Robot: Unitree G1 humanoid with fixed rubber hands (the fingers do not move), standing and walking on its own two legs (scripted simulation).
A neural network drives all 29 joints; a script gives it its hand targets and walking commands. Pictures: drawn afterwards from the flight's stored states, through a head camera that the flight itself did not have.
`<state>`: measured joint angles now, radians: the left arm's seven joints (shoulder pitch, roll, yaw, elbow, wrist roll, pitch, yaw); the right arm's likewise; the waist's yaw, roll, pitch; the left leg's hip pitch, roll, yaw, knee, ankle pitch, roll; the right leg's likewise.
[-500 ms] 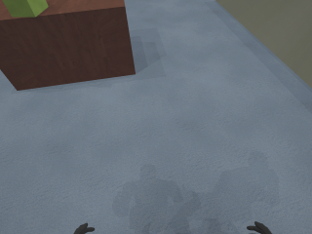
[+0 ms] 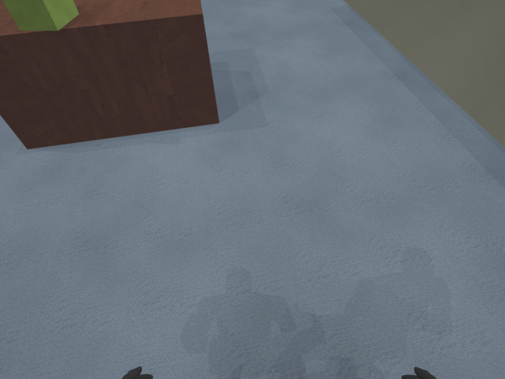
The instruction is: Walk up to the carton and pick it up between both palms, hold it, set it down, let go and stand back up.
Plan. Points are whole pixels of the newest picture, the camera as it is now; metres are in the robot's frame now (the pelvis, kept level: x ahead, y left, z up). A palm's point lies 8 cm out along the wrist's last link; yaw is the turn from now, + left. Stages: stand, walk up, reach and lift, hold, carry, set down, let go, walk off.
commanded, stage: stand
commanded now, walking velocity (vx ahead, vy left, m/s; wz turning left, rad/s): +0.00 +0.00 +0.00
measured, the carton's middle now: out of the picture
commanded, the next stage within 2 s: none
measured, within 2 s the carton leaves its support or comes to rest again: neither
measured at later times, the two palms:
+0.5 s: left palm out of the picture +0.08 +0.26 -0.10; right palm out of the picture +0.08 -0.25 -0.11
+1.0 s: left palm out of the picture +0.08 +0.26 -0.10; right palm out of the picture +0.08 -0.25 -0.11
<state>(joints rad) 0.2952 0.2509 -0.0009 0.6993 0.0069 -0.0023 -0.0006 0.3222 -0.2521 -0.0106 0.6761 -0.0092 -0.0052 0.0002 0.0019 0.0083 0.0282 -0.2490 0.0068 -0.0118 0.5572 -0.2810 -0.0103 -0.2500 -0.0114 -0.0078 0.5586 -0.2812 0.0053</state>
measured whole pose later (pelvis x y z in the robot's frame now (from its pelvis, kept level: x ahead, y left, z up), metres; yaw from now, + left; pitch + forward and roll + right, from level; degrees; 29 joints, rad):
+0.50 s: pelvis +0.00 +0.00 +0.00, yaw +0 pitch -1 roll +0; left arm 0.30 0.25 0.00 0.72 0.01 0.00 0.00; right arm 0.32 -0.26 -0.01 0.70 -0.01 0.00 0.00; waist 0.00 0.01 0.03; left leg -0.24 0.01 -0.01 0.54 -0.27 -0.01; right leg -0.25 -0.01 0.00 0.54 -0.27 0.01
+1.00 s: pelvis +0.00 +0.00 +0.00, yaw +0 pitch -2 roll +0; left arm 0.31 0.25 0.00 0.76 0.01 0.00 0.01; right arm 0.32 -0.26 -0.01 0.73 -0.01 0.00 -0.01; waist 0.00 0.01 0.03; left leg -0.23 0.01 -0.01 0.53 -0.27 -0.01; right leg -0.23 -0.01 0.00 0.53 -0.27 0.01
